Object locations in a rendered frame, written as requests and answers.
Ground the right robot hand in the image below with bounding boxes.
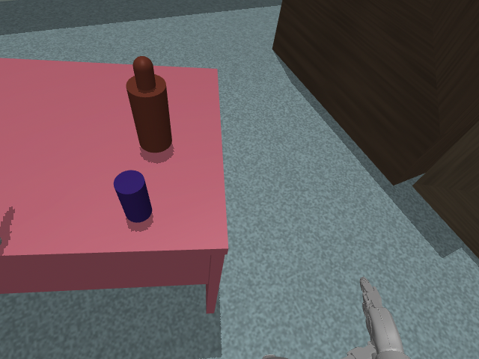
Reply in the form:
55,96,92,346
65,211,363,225
341,277,404,359

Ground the desk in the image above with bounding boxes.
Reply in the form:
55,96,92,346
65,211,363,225
0,58,228,313

